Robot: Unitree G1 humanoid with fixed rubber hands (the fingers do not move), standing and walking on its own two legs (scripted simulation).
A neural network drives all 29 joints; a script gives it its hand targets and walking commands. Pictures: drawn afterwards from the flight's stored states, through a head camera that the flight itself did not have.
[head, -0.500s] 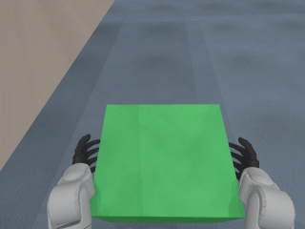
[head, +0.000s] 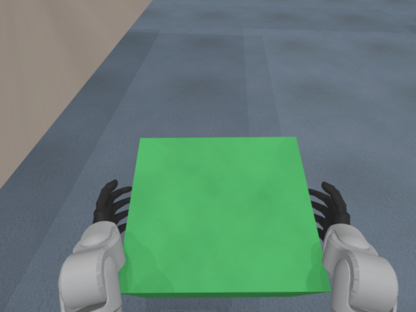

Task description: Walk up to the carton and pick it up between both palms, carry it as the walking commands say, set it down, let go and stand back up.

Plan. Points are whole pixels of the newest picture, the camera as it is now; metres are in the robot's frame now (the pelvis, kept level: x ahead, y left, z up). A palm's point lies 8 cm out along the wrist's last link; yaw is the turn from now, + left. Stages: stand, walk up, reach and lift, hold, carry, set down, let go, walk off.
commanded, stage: carry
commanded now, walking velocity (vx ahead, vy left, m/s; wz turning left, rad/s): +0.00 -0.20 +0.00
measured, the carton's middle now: (218, 220) +0.30 +0.00 +0.03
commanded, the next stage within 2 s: none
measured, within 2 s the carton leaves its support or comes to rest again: neither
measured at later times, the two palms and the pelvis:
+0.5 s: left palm (174, 266) +0.19 +0.07 +0.09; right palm (413, 253) +0.21 -0.29 +0.10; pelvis -0.03 -0.13 +0.00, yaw +1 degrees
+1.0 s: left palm (282, 291) +0.16 -0.08 +0.08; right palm out of the picture +0.18 -0.45 +0.09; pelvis -0.07 -0.28 -0.01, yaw +2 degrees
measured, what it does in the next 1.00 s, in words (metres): steps to the right: right foot, then left foot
